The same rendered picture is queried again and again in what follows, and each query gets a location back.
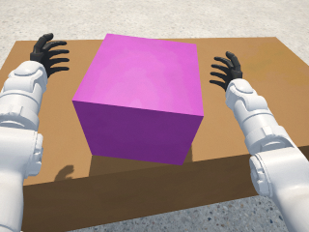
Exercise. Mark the robot left forearm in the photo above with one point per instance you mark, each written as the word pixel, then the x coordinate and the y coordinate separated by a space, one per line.
pixel 21 96

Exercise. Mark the robot left hand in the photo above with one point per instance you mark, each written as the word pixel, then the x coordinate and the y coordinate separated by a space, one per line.
pixel 41 54

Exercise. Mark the pedestal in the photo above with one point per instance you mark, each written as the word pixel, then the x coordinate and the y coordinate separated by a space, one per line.
pixel 75 189

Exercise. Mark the robot right hand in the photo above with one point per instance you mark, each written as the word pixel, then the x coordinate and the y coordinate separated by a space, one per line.
pixel 233 71

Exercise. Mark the left robot upper arm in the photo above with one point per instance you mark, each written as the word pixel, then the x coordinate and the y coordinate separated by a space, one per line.
pixel 20 157

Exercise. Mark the robot right forearm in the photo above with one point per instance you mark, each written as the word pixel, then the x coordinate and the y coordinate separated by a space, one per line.
pixel 260 129

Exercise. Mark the carton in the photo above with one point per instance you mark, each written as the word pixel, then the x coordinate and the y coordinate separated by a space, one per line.
pixel 141 99

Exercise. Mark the right robot upper arm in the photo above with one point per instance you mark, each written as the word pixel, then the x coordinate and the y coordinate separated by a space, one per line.
pixel 283 176

